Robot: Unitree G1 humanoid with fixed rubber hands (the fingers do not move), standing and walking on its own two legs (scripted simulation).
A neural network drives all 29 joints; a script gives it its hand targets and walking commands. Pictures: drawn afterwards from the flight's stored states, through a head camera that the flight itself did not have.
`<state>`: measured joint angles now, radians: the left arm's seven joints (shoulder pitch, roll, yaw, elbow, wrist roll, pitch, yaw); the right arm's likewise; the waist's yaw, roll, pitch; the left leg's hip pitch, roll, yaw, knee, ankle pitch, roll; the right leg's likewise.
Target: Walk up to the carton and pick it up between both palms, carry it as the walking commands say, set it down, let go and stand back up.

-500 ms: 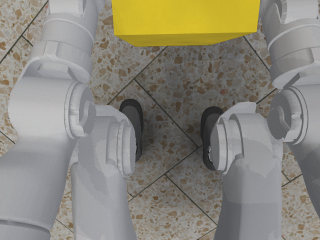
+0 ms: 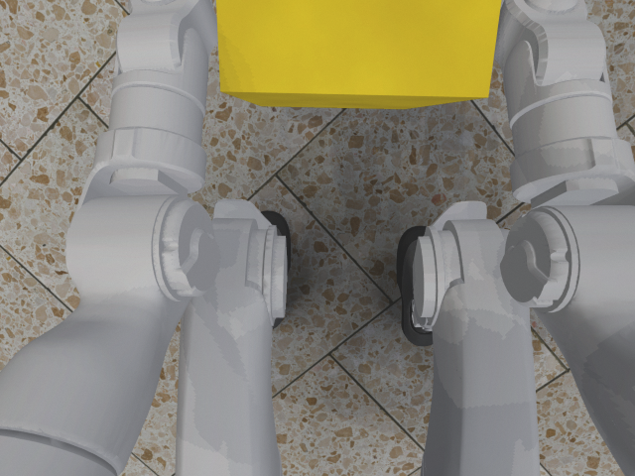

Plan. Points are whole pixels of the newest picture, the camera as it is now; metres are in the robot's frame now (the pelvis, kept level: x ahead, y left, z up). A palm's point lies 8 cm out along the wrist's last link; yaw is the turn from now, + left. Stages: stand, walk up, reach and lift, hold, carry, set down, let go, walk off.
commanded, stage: reach and lift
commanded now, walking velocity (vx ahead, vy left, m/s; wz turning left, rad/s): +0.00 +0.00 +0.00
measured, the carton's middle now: (344, 5) +0.53 +0.02 -0.20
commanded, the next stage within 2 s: none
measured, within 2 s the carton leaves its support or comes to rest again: neither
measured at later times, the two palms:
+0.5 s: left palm out of the picture +0.54 +0.15 -0.09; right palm out of the picture +0.54 -0.14 -0.08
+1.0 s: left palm out of the picture +0.52 +0.16 -0.01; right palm out of the picture +0.52 -0.13 -0.01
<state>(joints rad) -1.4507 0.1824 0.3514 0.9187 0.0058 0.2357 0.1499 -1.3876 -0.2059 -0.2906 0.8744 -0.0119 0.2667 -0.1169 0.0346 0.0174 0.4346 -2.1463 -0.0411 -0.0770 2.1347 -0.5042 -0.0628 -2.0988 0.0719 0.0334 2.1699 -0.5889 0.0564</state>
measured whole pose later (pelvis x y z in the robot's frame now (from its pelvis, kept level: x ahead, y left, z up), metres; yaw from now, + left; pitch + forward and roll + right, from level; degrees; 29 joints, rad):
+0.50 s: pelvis -0.01 +0.01 +0.04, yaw +0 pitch +26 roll -1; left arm -1.37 0.12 0.39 0.67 0.06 0.31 0.15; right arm -1.38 -0.19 -0.33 0.71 -0.03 0.35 -0.08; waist 0.00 0.01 0.52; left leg -1.98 -0.03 -0.07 2.02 -0.50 -0.04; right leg -1.93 0.07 0.04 2.05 -0.57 0.07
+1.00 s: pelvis -0.02 +0.01 +0.08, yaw +0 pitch +23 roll -2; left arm -1.33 0.09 0.43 0.56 0.10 0.39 0.12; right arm -1.35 -0.13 -0.39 0.60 -0.08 0.42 -0.07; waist 0.00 0.01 0.52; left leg -1.83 -0.04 -0.07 1.87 -0.44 -0.03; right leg -1.78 0.06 0.04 1.89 -0.52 0.07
